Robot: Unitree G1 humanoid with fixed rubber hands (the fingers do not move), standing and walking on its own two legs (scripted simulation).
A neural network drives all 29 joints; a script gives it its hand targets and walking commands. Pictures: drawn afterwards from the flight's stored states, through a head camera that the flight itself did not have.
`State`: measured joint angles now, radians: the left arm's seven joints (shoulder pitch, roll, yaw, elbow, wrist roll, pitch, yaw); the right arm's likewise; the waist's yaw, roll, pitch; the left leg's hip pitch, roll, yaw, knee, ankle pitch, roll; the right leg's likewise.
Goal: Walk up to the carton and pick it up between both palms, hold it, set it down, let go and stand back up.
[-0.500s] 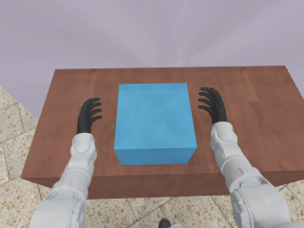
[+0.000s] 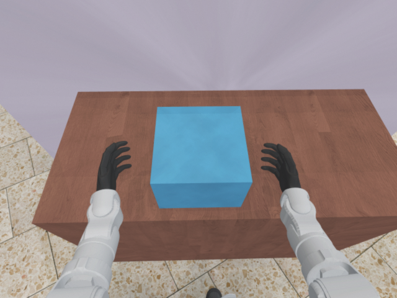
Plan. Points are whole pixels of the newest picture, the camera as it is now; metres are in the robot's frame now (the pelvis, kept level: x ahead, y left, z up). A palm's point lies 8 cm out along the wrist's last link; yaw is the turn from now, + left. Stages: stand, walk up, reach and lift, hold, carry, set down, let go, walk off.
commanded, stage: set down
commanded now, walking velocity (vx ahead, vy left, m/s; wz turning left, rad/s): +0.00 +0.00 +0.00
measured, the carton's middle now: (199, 157) +0.44 +0.00 -0.05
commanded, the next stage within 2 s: none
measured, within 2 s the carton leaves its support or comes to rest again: neither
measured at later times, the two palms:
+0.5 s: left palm (84, 215) +0.28 +0.22 +0.01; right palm (299, 220) +0.27 -0.20 -0.01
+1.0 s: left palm (74, 244) +0.23 +0.23 +0.00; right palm (302, 255) +0.20 -0.19 -0.02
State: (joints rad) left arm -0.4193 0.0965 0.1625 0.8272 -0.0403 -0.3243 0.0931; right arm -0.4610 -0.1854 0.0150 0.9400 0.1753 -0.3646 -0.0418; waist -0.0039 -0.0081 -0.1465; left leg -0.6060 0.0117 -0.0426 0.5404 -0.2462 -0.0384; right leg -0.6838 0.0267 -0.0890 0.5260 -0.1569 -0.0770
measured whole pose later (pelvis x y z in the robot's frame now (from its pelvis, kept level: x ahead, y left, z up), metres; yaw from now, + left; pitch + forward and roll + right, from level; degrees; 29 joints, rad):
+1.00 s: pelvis -0.01 +0.02 +0.01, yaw +0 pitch +5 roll -1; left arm 0.08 0.09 0.05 0.44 -0.09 -0.21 0.15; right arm 0.10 -0.18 0.01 0.64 0.18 -0.33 0.07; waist 0.00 -0.02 -0.11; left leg -0.37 0.01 -0.05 0.54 -0.27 -0.03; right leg -0.41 0.03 -0.09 0.45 -0.14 -0.05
